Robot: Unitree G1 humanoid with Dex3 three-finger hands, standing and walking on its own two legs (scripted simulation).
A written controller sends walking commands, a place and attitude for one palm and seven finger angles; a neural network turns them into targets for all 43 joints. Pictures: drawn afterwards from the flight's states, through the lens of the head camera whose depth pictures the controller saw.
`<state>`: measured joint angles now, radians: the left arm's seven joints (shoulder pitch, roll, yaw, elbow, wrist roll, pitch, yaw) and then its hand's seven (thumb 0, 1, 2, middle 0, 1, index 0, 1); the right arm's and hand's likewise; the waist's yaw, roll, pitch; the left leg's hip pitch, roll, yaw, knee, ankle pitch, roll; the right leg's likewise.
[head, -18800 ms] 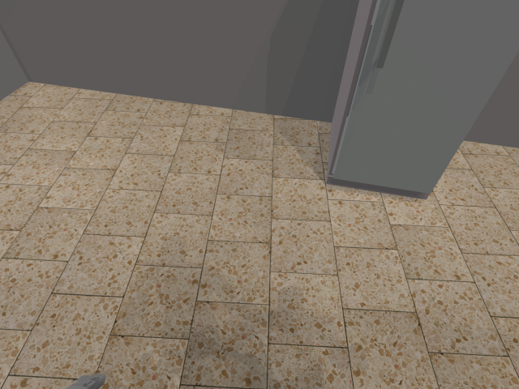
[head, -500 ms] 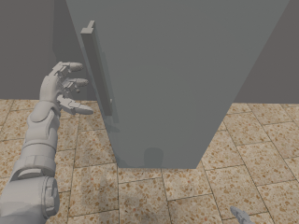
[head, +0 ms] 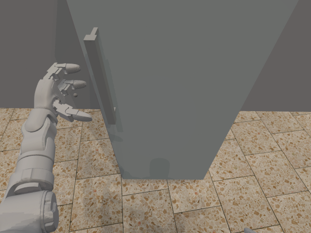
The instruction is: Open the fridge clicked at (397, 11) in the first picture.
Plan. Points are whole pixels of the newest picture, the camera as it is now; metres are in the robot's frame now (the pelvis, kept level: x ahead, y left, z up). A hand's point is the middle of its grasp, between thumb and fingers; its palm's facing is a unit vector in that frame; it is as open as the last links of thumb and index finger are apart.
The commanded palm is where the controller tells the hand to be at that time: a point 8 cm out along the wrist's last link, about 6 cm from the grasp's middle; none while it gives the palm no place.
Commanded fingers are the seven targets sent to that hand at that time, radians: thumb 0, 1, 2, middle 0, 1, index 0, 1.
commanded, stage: move the hooked fingers beside the handle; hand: left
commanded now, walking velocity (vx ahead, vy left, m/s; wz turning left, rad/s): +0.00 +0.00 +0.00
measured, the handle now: (105, 83) +0.49 +0.15 +0.12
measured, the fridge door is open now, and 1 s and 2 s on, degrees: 0 0 0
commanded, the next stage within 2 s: feel for the door with the fingertips in 0.88 s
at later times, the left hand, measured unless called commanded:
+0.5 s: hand (78, 95) +0.44 +0.22 +0.12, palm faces +0.02 -1.00 +0.01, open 14.0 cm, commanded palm +0.40 +0.27 +0.13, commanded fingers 0.00 -0.50 0.30 -0.30 -1.20 -0.30 -1.20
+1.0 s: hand (75, 94) +0.42 +0.21 +0.14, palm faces +0.02 -1.00 +0.00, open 14.0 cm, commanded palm +0.39 +0.26 +0.13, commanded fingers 0.00 -0.50 0.30 -0.30 -1.20 -0.30 -1.20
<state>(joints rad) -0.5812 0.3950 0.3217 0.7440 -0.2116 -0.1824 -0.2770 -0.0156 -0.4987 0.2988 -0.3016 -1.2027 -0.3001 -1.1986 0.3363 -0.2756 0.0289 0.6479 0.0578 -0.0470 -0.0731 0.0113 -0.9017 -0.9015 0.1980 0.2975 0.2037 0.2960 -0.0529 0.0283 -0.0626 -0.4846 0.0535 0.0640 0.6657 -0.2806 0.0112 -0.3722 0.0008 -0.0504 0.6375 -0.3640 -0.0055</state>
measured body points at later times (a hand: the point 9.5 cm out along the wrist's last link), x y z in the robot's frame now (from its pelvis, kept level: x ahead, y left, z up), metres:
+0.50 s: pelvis +0.00 +0.00 +0.00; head +0.04 +0.00 +0.45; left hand +0.43 +0.27 +0.13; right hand +0.08 -0.26 -0.11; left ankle +0.03 +0.11 -0.72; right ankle -0.03 -0.12 -0.72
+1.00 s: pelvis +0.01 +0.01 +0.00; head +0.03 +0.01 +0.45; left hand +0.42 +0.27 +0.14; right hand +0.12 -0.25 -0.10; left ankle +0.03 +0.11 -0.72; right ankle -0.03 -0.12 -0.72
